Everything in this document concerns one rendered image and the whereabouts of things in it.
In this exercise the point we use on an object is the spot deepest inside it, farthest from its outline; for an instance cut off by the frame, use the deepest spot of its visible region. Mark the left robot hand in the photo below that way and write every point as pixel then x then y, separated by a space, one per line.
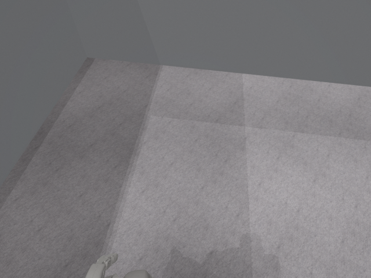
pixel 98 269

